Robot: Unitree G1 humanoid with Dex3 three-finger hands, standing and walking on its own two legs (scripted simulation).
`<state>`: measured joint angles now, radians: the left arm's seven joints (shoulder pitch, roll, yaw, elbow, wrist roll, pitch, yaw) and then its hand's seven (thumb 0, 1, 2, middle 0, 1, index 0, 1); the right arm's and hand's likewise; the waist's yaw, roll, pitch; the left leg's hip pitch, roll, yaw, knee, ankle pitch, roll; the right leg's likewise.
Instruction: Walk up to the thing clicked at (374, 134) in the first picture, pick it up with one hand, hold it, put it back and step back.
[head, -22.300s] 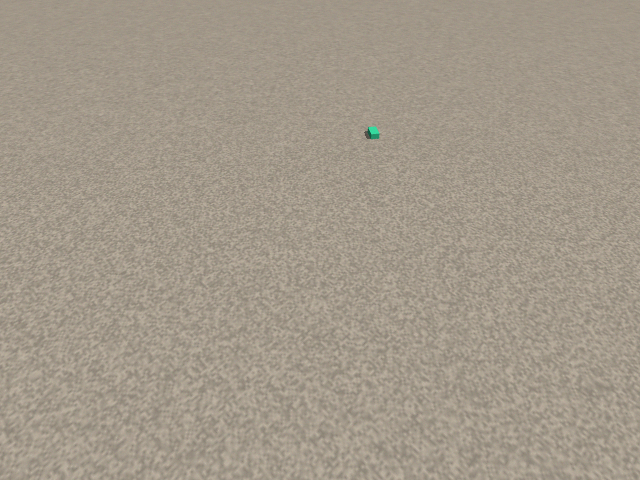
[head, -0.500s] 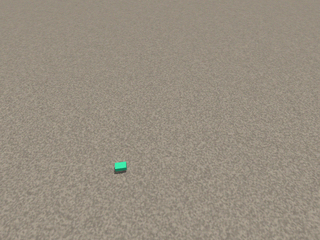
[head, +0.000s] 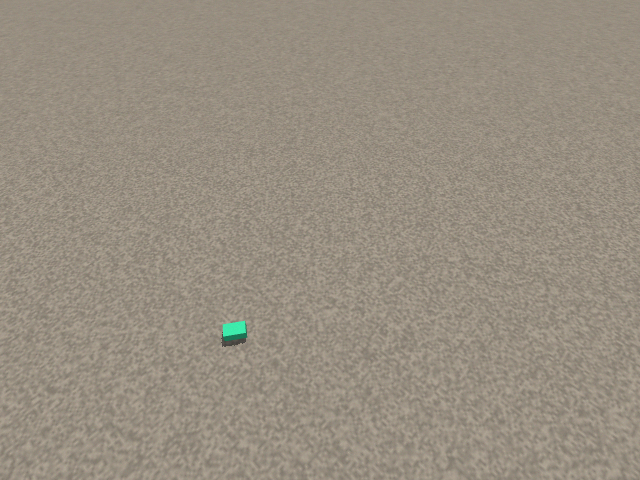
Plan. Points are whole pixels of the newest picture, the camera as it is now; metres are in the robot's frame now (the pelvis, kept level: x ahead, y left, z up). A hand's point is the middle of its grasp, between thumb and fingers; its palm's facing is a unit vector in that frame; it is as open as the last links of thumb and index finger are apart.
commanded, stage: stand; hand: left
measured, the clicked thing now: (234, 330) +0.76 +0.32 -0.77
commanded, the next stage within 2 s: walk up in 0.18 s
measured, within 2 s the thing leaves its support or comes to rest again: neither
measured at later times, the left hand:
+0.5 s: hand out of the picture +0.06 +0.33 -0.18, palm faces +0.06 -0.93 -0.35, open 7.4 cm
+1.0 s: hand (155, 366) +0.35 +0.29 -0.15, palm faces -0.06 -0.92 -0.38, open 7.4 cm
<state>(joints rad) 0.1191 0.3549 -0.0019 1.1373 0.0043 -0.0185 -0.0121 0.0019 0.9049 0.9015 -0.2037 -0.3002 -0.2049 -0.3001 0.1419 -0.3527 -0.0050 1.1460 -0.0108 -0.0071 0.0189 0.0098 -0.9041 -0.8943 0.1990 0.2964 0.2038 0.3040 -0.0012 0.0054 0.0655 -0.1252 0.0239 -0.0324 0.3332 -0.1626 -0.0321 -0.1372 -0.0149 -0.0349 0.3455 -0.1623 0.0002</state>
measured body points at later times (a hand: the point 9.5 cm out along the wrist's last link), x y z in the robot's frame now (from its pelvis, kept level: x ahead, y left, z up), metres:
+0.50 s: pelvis +0.06 +0.05 -0.02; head +0.07 +0.07 +0.43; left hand +0.06 +0.38 -0.15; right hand +0.14 -0.29 -0.11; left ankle +0.13 +0.17 -0.75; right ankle +0.02 -0.11 -0.74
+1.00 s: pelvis +0.24 +0.02 -0.03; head +0.27 +0.00 +0.42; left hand +0.35 +0.34 -0.13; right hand +0.25 -0.30 -0.15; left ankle +0.13 +0.16 -0.73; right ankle +0.33 -0.10 -0.75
